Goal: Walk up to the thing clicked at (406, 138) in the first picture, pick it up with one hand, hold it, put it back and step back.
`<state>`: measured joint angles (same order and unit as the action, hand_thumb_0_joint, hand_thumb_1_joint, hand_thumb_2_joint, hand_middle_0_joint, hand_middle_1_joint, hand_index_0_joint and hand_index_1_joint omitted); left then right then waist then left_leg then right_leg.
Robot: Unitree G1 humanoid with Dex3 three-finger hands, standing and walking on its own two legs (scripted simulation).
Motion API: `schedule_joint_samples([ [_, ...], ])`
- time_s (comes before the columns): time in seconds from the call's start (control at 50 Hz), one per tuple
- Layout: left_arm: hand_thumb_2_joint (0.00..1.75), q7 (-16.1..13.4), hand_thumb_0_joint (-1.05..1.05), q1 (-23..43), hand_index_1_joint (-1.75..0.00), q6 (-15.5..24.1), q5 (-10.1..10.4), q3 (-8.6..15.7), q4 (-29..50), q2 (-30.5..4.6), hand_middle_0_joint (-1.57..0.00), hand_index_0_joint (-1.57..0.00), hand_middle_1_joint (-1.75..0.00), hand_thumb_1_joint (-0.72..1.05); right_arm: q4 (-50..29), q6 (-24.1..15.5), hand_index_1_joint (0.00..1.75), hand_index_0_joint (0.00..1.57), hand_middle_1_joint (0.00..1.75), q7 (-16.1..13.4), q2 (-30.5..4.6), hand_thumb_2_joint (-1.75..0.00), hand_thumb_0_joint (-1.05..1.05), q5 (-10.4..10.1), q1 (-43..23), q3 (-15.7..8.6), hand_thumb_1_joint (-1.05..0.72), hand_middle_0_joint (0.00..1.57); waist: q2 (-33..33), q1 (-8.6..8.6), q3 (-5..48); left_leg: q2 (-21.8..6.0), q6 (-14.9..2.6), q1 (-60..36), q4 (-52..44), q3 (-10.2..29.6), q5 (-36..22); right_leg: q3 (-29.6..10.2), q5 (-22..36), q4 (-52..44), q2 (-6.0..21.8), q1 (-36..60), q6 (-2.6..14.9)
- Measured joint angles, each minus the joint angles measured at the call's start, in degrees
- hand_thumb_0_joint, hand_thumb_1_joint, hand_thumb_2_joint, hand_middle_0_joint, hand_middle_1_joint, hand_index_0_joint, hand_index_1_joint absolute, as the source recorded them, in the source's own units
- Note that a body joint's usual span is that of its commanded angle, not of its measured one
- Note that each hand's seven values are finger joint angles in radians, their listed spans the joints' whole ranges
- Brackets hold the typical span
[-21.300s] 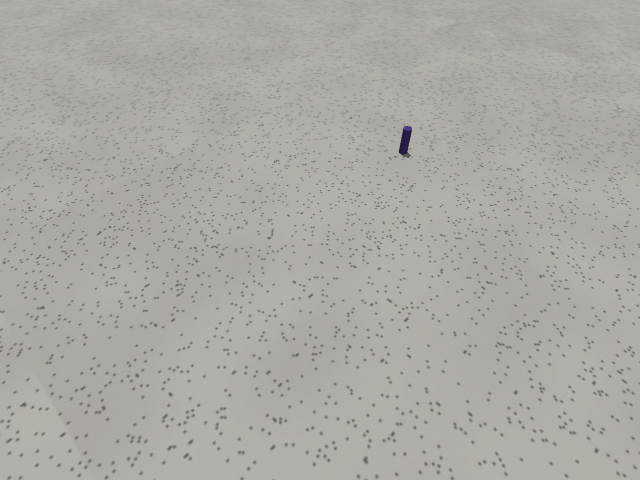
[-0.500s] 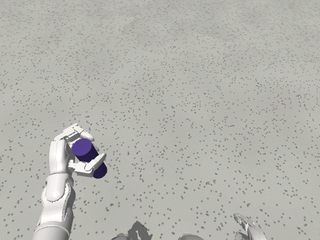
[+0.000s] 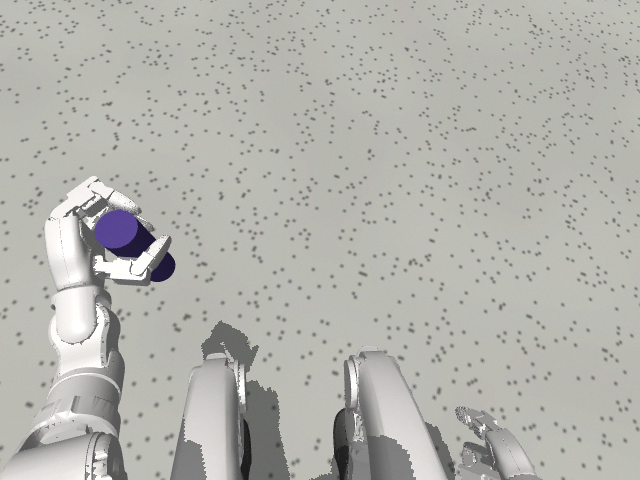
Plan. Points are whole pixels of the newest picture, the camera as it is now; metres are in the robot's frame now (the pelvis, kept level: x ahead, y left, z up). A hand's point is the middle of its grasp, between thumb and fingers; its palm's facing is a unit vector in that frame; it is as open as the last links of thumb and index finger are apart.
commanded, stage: crouch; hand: left
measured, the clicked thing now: (140, 250) +0.41 +0.20 -0.06
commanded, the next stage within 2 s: lower in 1.14 s
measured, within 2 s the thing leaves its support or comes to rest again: neither
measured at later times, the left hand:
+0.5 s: hand (156, 262) +0.45 +0.23 -0.21, palm faces +0.25 -0.97 -0.04, open 7.7 cm
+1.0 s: hand (166, 268) +0.46 +0.24 -0.30, palm faces +0.24 -0.97 -0.03, open 7.7 cm
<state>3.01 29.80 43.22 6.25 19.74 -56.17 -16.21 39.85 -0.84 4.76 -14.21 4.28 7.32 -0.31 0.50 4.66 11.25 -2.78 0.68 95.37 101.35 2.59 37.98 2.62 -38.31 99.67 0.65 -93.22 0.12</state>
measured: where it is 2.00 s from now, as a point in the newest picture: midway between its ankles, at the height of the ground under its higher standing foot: outside the picture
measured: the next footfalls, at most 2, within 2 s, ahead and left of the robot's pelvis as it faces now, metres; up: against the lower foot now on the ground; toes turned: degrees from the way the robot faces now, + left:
none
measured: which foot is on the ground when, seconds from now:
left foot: down 0.00-1.00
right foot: down 0.00-1.00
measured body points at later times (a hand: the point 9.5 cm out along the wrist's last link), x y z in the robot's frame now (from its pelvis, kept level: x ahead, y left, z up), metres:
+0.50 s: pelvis -0.04 +0.00 -0.17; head +0.18 +0.05 +0.23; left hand +0.43 +0.28 -0.21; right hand +0.03 -0.27 -0.28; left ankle +0.06 +0.13 -0.50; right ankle +0.06 -0.12 -0.50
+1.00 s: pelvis -0.04 +0.01 -0.22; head +0.20 +0.07 +0.15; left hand +0.44 +0.29 -0.30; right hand +0.02 -0.28 -0.32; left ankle +0.06 +0.13 -0.50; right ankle +0.06 -0.12 -0.50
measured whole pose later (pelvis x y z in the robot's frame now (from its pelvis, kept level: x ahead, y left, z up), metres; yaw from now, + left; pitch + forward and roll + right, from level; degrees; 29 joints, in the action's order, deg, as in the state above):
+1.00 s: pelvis -0.04 +0.01 -0.22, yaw -7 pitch +26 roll -9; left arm 5.7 43.9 45.1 2.0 34.6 -70.0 -36.1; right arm 39.4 2.9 7.0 -18.1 11.6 2.6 11.2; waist -4.5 12.8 -4.2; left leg -2.0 0.8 131.1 143.1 10.9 39.3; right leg 7.8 -37.9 136.7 -0.6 -125.8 -0.8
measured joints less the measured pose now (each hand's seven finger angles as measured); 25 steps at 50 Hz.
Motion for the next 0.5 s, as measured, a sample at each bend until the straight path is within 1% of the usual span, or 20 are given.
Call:
schedule_joint_samples([
  [0.1, 1.13, -0.1, -0.03, 4.8, -1.34, 0.8, -1.1, 2.3, -4.5, -1.8, -0.93, -0.96, -1.30, -0.30, 0.4, 0.2, 0.30, 0.20, 0.30, 0.6, 0.4, -0.91, 0.01, 0.8, -0.7, 0.8, -0.91, 0.21, -0.3, 0.85, -0.5, 0.1, 0.10, 8.3, 7.0, 0.6, 0.4, 0.2, -0.5, 6.9, 0.1, -8.1, 0.12],
  [0.2, 1.13, 0.0, -0.03, 8.4, -1.33, 1.9, -2.4, 4.8, -8.6, -4.4, -0.93, -0.96, -1.30, -0.30, 0.9, 0.4, 0.30, 0.20, 0.30, 1.0, 0.2, -0.91, 0.01, 1.6, -0.9, 1.7, -0.91, 0.21, -0.8, 2.38, -1.5, 0.3, 0.22, 15.6, 14.0, 1.3, 0.8, 0.5, -0.9, 13.8, 0.1, -15.3, 0.25],
  [0.3, 1.13, 0.4, -0.03, 11.1, -1.33, 2.3, -3.7, 7.8, -11.3, -7.3, -0.93, -0.96, -1.29, -0.30, 1.7, 0.8, 0.30, 0.20, 0.30, 1.2, -0.4, -0.91, 0.01, 2.4, -1.1, 2.4, -0.91, 0.21, -1.4, 3.83, -3.3, 0.3, 0.28, 21.6, 20.6, 2.0, 1.0, 0.8, -1.0, 20.2, 0.0, -21.1, 0.27],
  [0.38, 1.13, 0.7, -0.03, 12.6, -1.33, 2.2, -4.1, 9.6, -12.5, -9.8, -0.93, -0.96, -1.29, -0.30, 2.2, 1.3, 0.30, 0.20, 0.30, 1.1, -0.8, -0.91, 0.01, 2.8, -1.2, 2.9, -0.92, 0.21, -1.8, 4.80, -5.1, 0.3, 0.25, 25.2, 25.0, 2.6, 0.9, 1.1, -0.8, 24.3, -0.2, -24.6, 0.19],
  [0.5, 1.13, 2.2, -0.03, 14.0, -1.33, 1.5, -4.2, 11.4, -13.9, -13.1, -0.93, -0.96, -1.29, -0.30, 2.4, 2.0, 0.30, 0.20, 0.30, 1.1, -1.5, -0.91, 0.01, 3.4, -1.1, 4.7, -0.91, 0.21, -2.3, 5.96, -7.3, 0.4, 0.16, 29.2, 30.0, 3.5, 0.7, 1.7, -0.3, 28.7, -0.3, -28.1, -0.02],
])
